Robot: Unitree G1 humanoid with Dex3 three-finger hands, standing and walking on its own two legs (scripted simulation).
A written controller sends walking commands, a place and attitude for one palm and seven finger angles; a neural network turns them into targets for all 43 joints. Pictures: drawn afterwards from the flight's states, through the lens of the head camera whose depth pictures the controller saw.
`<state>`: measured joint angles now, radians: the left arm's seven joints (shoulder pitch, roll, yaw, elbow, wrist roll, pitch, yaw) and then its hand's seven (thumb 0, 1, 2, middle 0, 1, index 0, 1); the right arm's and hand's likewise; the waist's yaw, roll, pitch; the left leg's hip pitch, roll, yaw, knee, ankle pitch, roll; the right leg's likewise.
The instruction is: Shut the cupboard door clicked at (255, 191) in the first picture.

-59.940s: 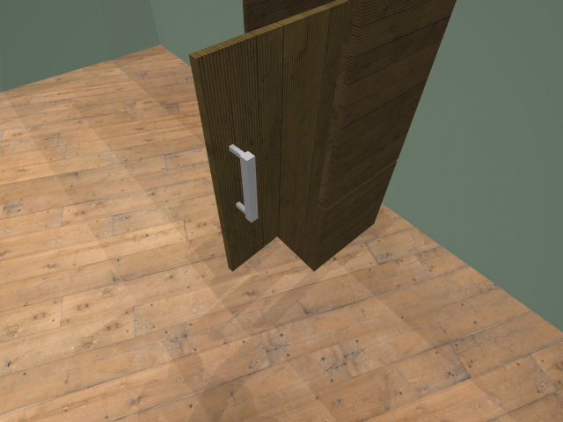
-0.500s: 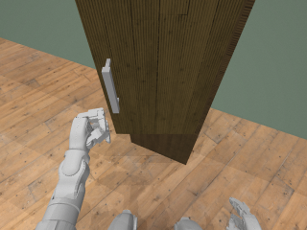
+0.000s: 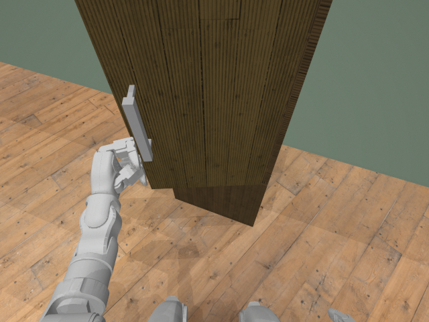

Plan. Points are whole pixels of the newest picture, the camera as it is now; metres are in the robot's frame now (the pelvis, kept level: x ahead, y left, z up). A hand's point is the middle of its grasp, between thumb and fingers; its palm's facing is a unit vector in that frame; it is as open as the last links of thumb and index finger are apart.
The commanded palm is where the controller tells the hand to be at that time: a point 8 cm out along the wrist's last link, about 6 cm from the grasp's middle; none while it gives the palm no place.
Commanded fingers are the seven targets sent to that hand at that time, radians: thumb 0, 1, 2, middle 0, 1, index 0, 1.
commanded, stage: bring the fist close to the handle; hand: left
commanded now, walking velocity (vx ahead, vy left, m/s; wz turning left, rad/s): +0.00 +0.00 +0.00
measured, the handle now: (140, 126) +0.50 +0.16 +0.05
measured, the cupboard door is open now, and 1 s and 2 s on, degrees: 24 14 0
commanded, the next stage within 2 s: push the door shut along its arc in 0.12 s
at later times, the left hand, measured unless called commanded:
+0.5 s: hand (146, 154) +0.42 +0.14 +0.06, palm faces -0.01 -1.00 -0.03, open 3.1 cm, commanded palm +0.40 +0.19 +0.06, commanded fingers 0.00 0.90 0.90 -1.30 -1.50 -1.30 -1.50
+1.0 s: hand (149, 132) +0.47 +0.14 +0.06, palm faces -0.13 -0.99 -0.04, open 3.1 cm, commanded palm +0.47 +0.17 +0.06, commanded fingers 0.00 0.90 0.90 -1.30 -1.50 -1.30 -1.50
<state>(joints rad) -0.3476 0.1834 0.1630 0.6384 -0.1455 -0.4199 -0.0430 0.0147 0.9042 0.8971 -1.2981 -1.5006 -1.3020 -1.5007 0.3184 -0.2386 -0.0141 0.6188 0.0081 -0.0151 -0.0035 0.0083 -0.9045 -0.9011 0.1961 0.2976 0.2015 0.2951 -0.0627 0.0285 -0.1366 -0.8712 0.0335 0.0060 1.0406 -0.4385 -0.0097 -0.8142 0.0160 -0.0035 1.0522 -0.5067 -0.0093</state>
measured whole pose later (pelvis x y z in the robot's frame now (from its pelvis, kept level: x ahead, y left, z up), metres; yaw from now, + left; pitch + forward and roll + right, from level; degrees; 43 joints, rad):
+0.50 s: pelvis -0.01 +0.00 -0.01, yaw +1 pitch +16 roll -1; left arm -0.59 0.23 0.18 0.88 -0.13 -0.45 -0.09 0.01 0.90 0.90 -1.30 -1.50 -1.31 -1.50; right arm 0.25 -0.23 0.01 0.63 0.01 -0.03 -0.02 0.01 -0.90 -0.90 0.20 0.30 0.20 0.30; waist -0.08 0.02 -0.13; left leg -0.94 0.03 -0.01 1.08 -0.43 -0.01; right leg -0.87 0.01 -0.02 1.09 -0.50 -0.01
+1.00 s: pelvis -0.02 +0.01 -0.03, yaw +1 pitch +21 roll -2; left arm -0.92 0.37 0.22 1.16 -0.12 -0.42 -0.22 -0.03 0.99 1.01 -1.30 -1.50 -1.30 -1.50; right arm 0.36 -0.26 0.00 0.68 0.00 -0.03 0.00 0.01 -0.90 -0.90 0.20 0.30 0.20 0.30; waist -0.15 0.04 -0.13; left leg -1.10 0.03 -0.03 1.17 -0.44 0.00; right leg -1.02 0.01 -0.04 1.15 -0.50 0.00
